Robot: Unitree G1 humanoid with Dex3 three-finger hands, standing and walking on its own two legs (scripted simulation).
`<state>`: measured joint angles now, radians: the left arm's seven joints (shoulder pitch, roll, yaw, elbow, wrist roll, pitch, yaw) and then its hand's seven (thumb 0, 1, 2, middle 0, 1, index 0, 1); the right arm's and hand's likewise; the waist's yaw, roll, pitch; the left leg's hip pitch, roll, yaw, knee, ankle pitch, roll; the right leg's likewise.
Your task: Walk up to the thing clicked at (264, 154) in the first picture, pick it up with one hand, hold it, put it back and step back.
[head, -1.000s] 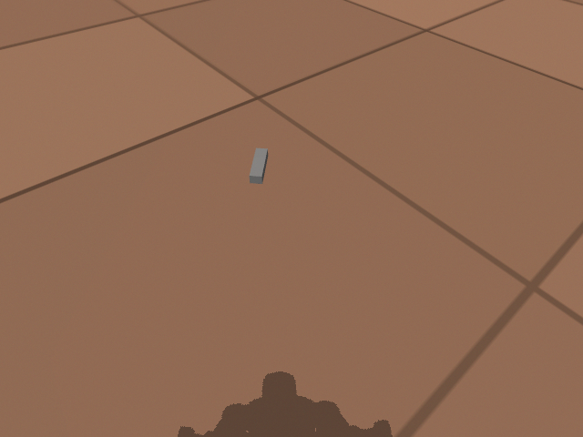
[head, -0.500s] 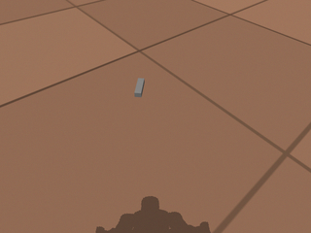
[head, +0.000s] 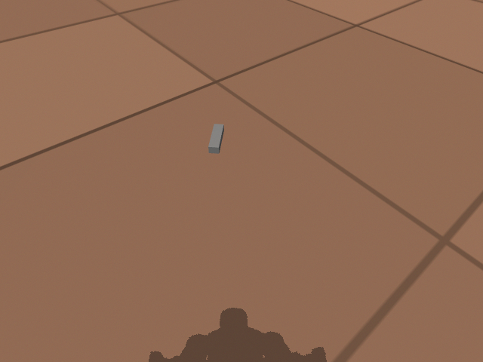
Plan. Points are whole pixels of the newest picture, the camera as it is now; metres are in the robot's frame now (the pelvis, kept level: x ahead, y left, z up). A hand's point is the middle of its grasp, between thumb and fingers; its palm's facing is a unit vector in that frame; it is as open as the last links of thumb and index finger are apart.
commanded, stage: stand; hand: left
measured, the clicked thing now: (216, 138) +1.52 +0.12 -0.76
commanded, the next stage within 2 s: walk up in 0.12 s
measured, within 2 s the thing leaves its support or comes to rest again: neither
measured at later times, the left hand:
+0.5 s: hand out of the picture +0.11 +0.36 -0.18, palm faces +0.30 -0.89 -0.34, open 7.4 cm
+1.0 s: hand (107, 323) +0.24 +0.26 -0.13, palm faces +0.60 -0.70 -0.39, open 7.3 cm
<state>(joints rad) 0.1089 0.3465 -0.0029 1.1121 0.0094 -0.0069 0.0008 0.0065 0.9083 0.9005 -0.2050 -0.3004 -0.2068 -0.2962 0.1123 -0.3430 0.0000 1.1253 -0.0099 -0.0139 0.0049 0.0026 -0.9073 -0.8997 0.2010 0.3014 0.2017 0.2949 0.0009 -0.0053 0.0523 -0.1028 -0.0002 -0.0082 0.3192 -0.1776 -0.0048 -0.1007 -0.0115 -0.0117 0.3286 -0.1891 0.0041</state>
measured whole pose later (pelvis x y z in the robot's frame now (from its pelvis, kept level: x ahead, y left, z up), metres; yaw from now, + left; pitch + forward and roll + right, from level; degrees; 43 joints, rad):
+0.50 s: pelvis +0.08 +0.04 -0.04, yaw +17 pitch -4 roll +2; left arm 0.13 0.51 0.15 0.89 0.07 0.08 -0.11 0.01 0.91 0.90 -0.20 -0.30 -0.20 -0.30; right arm 0.32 -0.48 -0.11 0.95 -0.01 -0.05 0.01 0.00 -0.91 -0.90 0.20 0.30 0.20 0.29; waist 0.01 -0.16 0.04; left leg -0.35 0.01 0.11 0.71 -0.29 0.03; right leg -0.31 -0.07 -0.01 1.12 -0.53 -0.05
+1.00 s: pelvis +0.35 -0.02 -0.02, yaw +38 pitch -1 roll +2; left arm 0.23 0.43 0.09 0.78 0.05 0.01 -0.12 0.01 0.91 0.90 -0.20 -0.30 -0.21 -0.30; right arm 0.26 -0.52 -0.07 0.95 0.00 -0.06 -0.03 0.01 -0.91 -0.90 0.20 0.30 0.20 0.29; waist 0.08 0.00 0.02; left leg -0.50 0.04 0.02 1.18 -0.40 0.04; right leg -0.31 -0.11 -0.12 0.65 -0.32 0.00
